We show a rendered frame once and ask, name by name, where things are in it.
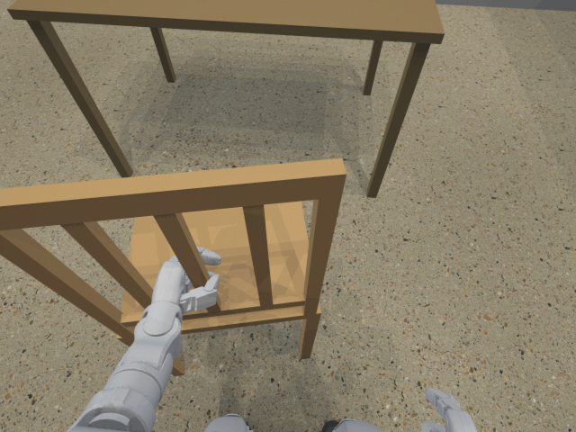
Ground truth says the table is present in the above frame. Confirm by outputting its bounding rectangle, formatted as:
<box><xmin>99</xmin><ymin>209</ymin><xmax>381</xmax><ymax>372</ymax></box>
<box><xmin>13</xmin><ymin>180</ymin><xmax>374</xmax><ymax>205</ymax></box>
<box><xmin>7</xmin><ymin>0</ymin><xmax>445</xmax><ymax>198</ymax></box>

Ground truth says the left robot forearm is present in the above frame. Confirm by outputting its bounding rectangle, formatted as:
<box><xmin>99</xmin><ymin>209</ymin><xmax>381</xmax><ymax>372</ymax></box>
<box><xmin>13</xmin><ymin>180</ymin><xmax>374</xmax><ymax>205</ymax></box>
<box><xmin>67</xmin><ymin>301</ymin><xmax>183</xmax><ymax>432</ymax></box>

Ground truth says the chair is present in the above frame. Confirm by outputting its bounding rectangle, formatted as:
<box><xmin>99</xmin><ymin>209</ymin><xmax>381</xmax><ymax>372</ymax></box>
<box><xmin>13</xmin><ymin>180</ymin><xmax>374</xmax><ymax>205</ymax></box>
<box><xmin>0</xmin><ymin>158</ymin><xmax>347</xmax><ymax>376</ymax></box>

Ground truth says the robot right hand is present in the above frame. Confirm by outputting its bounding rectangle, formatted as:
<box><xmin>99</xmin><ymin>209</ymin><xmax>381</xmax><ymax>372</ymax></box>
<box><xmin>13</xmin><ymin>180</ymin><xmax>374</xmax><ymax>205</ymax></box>
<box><xmin>421</xmin><ymin>387</ymin><xmax>478</xmax><ymax>432</ymax></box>

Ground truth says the robot left hand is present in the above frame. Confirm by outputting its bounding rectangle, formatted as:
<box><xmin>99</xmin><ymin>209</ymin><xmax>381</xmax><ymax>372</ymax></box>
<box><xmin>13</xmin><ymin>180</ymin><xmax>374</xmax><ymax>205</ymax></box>
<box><xmin>151</xmin><ymin>247</ymin><xmax>221</xmax><ymax>314</ymax></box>

